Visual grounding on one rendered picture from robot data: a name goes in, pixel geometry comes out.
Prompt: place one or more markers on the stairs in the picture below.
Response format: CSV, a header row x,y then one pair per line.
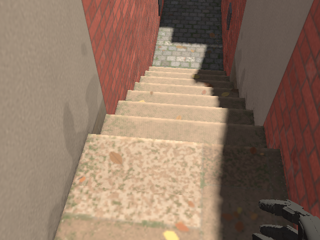
x,y
188,105

